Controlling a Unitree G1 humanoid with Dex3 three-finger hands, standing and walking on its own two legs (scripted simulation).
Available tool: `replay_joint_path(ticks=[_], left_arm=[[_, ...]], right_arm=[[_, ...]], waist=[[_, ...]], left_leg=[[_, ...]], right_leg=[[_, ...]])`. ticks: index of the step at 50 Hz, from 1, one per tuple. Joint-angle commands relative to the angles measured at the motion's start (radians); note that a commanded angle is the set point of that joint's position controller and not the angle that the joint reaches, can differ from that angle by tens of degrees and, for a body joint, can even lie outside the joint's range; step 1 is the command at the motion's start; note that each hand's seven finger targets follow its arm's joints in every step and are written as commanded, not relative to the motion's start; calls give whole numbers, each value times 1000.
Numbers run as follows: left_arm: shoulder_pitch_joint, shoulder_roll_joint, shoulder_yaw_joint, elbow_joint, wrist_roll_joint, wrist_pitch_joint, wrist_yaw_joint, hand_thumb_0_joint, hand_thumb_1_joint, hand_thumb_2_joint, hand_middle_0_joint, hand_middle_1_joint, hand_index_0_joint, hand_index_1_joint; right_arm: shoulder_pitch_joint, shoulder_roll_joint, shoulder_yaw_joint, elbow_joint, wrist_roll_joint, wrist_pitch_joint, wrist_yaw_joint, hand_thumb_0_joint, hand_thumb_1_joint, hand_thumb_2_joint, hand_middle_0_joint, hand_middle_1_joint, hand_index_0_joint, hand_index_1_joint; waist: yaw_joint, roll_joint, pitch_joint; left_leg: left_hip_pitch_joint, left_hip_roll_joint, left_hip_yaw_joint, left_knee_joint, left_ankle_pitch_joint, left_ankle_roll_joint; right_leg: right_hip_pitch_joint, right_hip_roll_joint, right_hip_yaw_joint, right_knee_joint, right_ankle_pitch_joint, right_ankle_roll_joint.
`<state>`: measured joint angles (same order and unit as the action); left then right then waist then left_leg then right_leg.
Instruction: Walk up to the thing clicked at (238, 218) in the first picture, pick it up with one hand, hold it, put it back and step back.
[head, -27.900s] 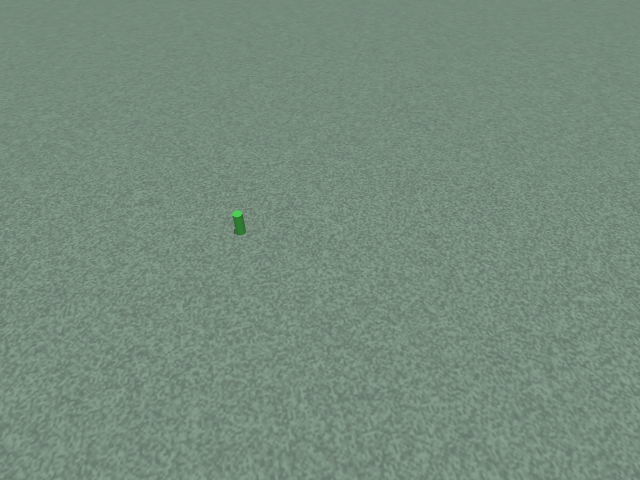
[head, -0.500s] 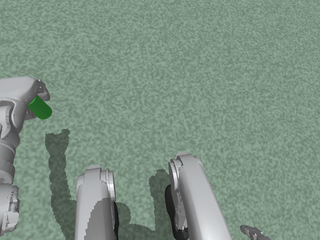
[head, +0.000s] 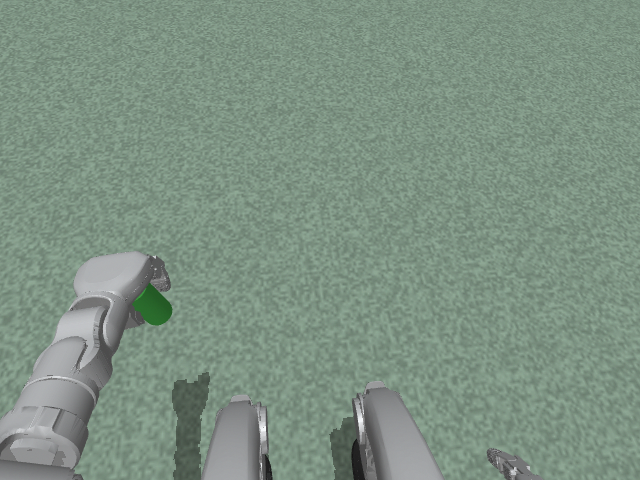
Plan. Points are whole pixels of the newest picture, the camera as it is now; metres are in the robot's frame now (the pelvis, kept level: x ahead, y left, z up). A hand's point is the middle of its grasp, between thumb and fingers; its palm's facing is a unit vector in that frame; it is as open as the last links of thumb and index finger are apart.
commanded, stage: lift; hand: left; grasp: from above
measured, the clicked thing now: (145, 300) +0.41 +0.23 -0.11
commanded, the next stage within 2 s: hold in 0.62 s
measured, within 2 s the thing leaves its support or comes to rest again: neither
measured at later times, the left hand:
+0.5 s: hand (105, 278) +0.38 +0.23 +0.04, palm faces -0.44 -0.09 -0.89, open 7.0 cm
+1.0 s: hand (83, 243) +0.39 +0.23 +0.10, palm faces -0.45 -0.07 -0.89, open 7.0 cm
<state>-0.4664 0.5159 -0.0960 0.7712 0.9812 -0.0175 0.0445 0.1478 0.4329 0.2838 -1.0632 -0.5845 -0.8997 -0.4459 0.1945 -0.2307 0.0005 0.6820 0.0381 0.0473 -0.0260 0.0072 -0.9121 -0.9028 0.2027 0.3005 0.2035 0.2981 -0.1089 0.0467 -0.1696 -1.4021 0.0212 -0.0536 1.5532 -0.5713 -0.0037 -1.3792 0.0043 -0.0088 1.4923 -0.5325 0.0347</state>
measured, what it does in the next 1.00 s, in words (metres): rises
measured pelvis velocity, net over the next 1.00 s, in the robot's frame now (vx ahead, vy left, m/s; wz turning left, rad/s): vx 0.07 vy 0.00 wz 0.00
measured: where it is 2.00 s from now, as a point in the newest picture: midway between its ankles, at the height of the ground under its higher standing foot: outside the picture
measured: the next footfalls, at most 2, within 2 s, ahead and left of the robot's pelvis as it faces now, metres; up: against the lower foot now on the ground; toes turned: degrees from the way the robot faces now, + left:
none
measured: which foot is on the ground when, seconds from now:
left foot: down 0.00-1.00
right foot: down 0.00-1.00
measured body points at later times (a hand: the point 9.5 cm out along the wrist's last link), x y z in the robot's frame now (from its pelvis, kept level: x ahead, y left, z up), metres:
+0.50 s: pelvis +0.04 +0.00 +0.12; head +0.10 +0.00 +0.56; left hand +0.39 +0.23 +0.09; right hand +0.12 -0.27 +0.00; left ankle +0.07 +0.12 -0.56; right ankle +0.09 -0.14 -0.56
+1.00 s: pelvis +0.07 +0.00 +0.16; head +0.11 -0.01 +0.61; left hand +0.41 +0.23 +0.15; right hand +0.17 -0.27 +0.03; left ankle +0.07 +0.12 -0.56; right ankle +0.08 -0.14 -0.56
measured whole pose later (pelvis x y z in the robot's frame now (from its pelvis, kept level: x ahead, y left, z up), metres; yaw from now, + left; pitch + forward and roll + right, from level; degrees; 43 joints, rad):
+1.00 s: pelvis +0.07 +0.00 +0.16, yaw +0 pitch +8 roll -1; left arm -0.32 0.39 -0.19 0.79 1.00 0.00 0.07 0.14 0.43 0.30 -1.07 -0.53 -0.90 -0.44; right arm 0.24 -0.25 -0.05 0.74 0.05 0.01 -0.04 0.01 -0.90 -0.90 0.20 0.30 0.20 0.30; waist -0.04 0.04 -0.07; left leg -0.51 0.02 0.01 0.74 -0.37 0.00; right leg -0.51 -0.01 0.03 0.71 -0.33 0.03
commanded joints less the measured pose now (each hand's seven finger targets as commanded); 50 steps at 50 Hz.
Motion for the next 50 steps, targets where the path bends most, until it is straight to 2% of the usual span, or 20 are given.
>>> replay_joint_path(ticks=[1, 3, 6, 8, 11, 12, 13, 18, 20, 21, 23, 25, 26, 28, 31, 36, 39, 41, 45, 50], left_arm=[[-272, 196, 70, -143, 3, 5, 63, 0, 773, 467, -1061, -583, -1109, -534], [-271, 193, 70, -130, -2, 2, 72, 0, 768, 456, -1055, -582, -1106, -531], [-258, 157, 47, -108, 6, -1, 89, 0, 767, 446, -1052, -579, -1103, -527], [-252, 156, 53, -102, 10, -2, 104, 0, 775, 452, -1061, -571, -1109, -522], [-264, 133, 32, -84, 23, 2, 119, 0, 802, 477, -1079, -597, -1128, -547], [-267, 139, 37, -99, 22, 3, 128, 0, 799, 494, -1080, -597, -1126, -550], [-285, 133, 29, -101, 20, 5, 135, 0, 782, 512, -1073, -599, -1116, -556], [-268, 134, 31, -95, 24, 27, 153, 0, 793, 490, -1080, -584, -1125, -538], [-277, 120, 17, -104, 21, 34, 154, 0, 777, 502, -1067, -592, -1112, -547], [-251, 125, 29, -77, 17, 37, 155, 0, 763, 512, -1070, -580, -1109, -541], [-240, 97, 11, -79, 11, 41, 149, 0, 788, 509, -1085, -579, -1126, -538], [-240, 106, 13, -73, 10, 45, 142, 0, 761, 496, -1073, -560, -1111, -522], [-234, 102, 9, -86, 9, 45, 140, 0, 758, 493, -1076, -548, -1112, -512], [-222, 83, -6, -86, 6, 44, 128, 0, 759, 515, -1073, -565, -1109, -528], [-221, 77, -6, -102, 1, 41, 121, 0, 761, 504, -1071, -570, -1110, -530], [-213, 82, -3, -130, 4, 30, 111, 0, 769, 498, -1082, -551, -1123, -511], [-217, 90, -4, -162, 15, 26, 102, 0, 745, 456, -1052, -538, -1099, -491], [-212, 105, 2, -158, 24, 26, 96, 0, 761, 478, -1071, -540, -1115, -496], [-210, 93, 2, -183, 19, 19, 87, 0, 761, 465, -1069, -527, -1115, -482], [-165, 81, -6, -171, 23, 23, 63, 0, 766, 475, -1083, -512, -1124, -473]], right_arm=[[76, -166, -60, -63, 3, -52, -36, 0, -909, -904, 200, 300, 200, 300], [72, -163, -63, -58, 1, -65, -39, 0, -910, -904, 200, 300, 200, 300], [81, -158, -64, -54, 5, -80, -41, 0, -909, -904, 200, 300, 200, 300], [88, -158, -67, -43, 2, -89, -42, 0, -908, -904, 200, 300, 200, 300], [95, -163, -72, -38, 0, -96, -41, 0, -909, -904, 200, 300, 200, 300], [90, -162, -75, -39, 1, -97, -41, 0, -907, -904, 200, 300, 200, 300], [96, -161, -73, -35, 0, -99, -40, 0, -908, -904, 200, 300, 200, 300], [103, -165, -80, -23, -3, -99, -39, 0, -905, -902, 200, 300, 200, 300], [103, -163, -80, -23, -3, -98, -38, 0, -905, -902, 200, 300, 200, 300], [103, -166, -79, -20, -5, -98, -37, 0, -907, -902, 200, 300, 200, 300], [98, -161, -81, -21, -4, -96, -36, 0, -905, -901, 200, 300, 200, 300], [98, -163, -82, -20, -4, -95, -35, 0, -905, -901, 200, 300, 200, 300], [96, -160, -83, -20, -4, -94, -34, 0, -905, -901, 200, 300, 200, 300], [93, -160, -86, -29, -2, -91, -33, 0, -903, -900, 200, 300, 200, 300], [87, -158, -86, -29, -2, -89, -32, 0, -904, -900, 200, 300, 200, 300], [74, -161, -90, -40, -2, -88, -29, 0, -903, -900, 200, 300, 200, 300], [70, -161, -93, -41, 0, -85, -29, 0, -901, -898, 200, 300, 200, 300], [63, -165, -93, -41, 1, -80, -30, 0, -903, -898, 200, 300, 200, 300], [59, -164, -96, -43, 2, -76, -26, 0, -900, -897, 200, 300, 200, 300], [56, -171, -103, -51, 5, -67, -23, 0, -900, -898, 200, 300, 200, 300]], waist=[[-3, 48, -371], [4, 43, -344], [6, 44, -314], [14, 44, -314], [17, 50, -292], [31, 50, -296], [20, 51, -284], [33, 36, -295], [35, 31, -286], [37, 26, -269], [38, 29, -254], [35, 17, -245], [48, 23, -247], [47, 6, -234], [43, 9, -210], [57, 14, -198], [63, 24, -226], [60, -9, -219], [67, 18, -196], [65, -12, -199]], left_leg=[[425, -19, 7, -362, 47, 25], [449, -19, 10, -404, 55, 26], [508, -23, 20, -462, 80, 23], [556, -22, 17, -500, 106, 19], [616, -24, 22, -556, 131, 17], [646, -25, 22, -577, 133, 16], [656, -25, 23, -593, 132, 16], [769, -29, 38, -652, 262, 13], [801, -30, 40, -680, 284, 13], [811, -30, 38, -696, 286, 11], [838, -31, 42, -720, 307, 11], [869, -29, 42, -744, 330, 9], [887, -29, 40, -758, 355, 7], [908, -31, 42, -779, 371, 9], [937, -32, 45, -810, 381, 7], [991, -29, 41, -859, 408, -1], [1024, -33, 49, -869, 465, -1], [1034, -35, 55, -874, 496, 5], [1068, -35, 55, -904, 500, -1], [1107, -33, 61, -912, 587, 4]], right_leg=[[341, 30, -11, -328, 58, -54], [397, 29, -4, -373, 64, -51], [455, 29, 7, -439, 82, -53], [503, 32, 7, -476, 102, -52], [546, 33, 7, -524, 129, -51], [566, 34, 6, -544, 128, -51], [580, 34, 8, -564, 127, -50], [692, 30, 13, -637, 246, -46], [731, 30, 15, -666, 267, -44], [736, 29, 11, -676, 267, -44], [762, 28, 17, -705, 289, -43], [789, 28, 13, -726, 305, -43], [808, 28, 14, -734, 326, -44], [833, 28, 16, -761, 341, -42], [848, 29, 18, -791, 349, -43], [888, 34, 8, -822, 355, -45], [930, 32, 15, -835, 409, -44], [962, 31, 17, -847, 448, -40], [965, 33, 14, -869, 439, -44], [1000, 35, 12, -880, 516, -41]])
